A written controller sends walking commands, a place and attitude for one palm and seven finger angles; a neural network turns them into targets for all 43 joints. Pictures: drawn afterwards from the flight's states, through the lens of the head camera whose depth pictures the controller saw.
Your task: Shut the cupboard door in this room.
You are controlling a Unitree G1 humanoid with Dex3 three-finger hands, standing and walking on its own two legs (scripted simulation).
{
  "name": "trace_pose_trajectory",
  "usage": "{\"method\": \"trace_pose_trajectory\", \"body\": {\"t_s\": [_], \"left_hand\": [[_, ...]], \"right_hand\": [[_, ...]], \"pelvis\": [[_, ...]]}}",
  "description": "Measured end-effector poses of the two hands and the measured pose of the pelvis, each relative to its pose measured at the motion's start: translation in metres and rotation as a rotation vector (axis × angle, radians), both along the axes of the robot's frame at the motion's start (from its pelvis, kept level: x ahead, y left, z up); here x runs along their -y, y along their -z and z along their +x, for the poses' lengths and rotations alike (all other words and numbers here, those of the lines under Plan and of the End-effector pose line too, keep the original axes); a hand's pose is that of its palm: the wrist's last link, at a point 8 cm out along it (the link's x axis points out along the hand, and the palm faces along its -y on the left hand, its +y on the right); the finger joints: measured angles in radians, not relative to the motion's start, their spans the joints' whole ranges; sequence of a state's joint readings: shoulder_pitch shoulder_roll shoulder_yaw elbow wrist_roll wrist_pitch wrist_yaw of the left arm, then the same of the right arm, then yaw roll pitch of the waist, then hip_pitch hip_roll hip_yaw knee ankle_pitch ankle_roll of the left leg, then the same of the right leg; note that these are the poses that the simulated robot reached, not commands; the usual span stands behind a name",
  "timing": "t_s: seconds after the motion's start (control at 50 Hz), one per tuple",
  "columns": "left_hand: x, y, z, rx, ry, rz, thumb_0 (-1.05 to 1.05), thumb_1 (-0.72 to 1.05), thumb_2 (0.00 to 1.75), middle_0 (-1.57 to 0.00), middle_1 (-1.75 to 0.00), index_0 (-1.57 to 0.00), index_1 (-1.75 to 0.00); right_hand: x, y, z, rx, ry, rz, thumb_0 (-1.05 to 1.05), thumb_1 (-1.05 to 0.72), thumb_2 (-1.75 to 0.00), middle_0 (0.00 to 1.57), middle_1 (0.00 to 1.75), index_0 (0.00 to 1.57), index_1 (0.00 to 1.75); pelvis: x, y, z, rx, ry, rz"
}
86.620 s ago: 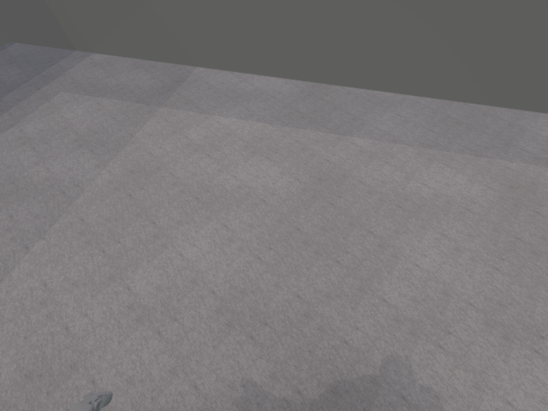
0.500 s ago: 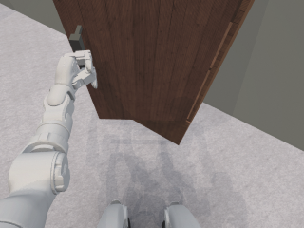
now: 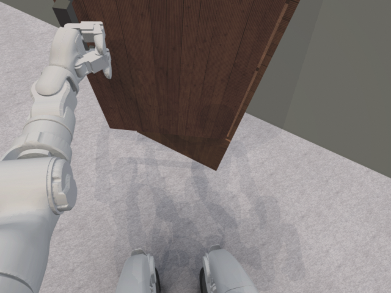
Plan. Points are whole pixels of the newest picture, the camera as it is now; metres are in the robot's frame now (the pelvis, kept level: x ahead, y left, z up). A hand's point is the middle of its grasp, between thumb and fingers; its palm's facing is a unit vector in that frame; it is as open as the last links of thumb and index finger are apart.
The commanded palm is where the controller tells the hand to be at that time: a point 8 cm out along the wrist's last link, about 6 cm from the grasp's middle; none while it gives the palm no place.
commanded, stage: push the door shut along its arc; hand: left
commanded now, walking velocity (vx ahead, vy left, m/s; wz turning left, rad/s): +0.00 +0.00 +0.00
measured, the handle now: (79, 32) +0.62 +0.16 +0.11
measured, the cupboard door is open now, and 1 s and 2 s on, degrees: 23 17 17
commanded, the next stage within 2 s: pull the fist back off the door in 0.52 s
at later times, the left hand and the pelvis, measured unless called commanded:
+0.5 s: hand (130, 34) +0.60 +0.06 +0.12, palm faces -0.31 -0.95 -0.04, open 2.8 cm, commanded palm +0.61 +0.10 +0.11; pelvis +0.00 -0.01 -0.02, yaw -2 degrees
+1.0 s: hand (141, 38) +0.60 +0.05 +0.11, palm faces +0.03 -1.00 -0.04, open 3.1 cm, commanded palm +0.57 +0.09 +0.11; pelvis +0.02 -0.01 +0.00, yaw +0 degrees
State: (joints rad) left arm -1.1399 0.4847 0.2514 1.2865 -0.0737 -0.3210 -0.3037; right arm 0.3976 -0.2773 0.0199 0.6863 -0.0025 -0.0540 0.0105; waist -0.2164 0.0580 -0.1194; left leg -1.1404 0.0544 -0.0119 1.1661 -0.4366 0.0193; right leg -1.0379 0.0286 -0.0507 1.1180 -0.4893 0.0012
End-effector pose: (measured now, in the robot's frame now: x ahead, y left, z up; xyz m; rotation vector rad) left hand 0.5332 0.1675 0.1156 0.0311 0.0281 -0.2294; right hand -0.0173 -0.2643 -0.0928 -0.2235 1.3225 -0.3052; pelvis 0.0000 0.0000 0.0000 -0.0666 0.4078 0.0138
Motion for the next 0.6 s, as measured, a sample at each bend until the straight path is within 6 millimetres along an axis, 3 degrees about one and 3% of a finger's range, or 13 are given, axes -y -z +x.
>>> {"method": "trace_pose_trajectory", "body": {"t_s": [0.3,0.6], "left_hand": [[0.048,-0.007,0.045,-0.011,0.068,-0.013,0.02,0.90,0.90,-1.30,-1.50,-1.30,-1.50],[0.048,-0.005,0.070,-0.039,0.112,0.023,-0.02,0.86,0.90,-1.30,-1.50,-1.30,-1.50]], "right_hand": [[-0.001,0.008,-0.024,-0.050,0.058,0.004,0.01,-0.90,-0.90,0.20,0.30,0.20,0.29],[-0.005,0.011,-0.052,-0.162,0.103,0.003,0.01,-0.90,-0.90,0.20,0.30,0.20,0.29]], "pelvis": [[0.006,0.012,0.001,-0.058,0.021,0.001],[0.012,0.021,0.003,-0.103,0.025,-0.005]]}}
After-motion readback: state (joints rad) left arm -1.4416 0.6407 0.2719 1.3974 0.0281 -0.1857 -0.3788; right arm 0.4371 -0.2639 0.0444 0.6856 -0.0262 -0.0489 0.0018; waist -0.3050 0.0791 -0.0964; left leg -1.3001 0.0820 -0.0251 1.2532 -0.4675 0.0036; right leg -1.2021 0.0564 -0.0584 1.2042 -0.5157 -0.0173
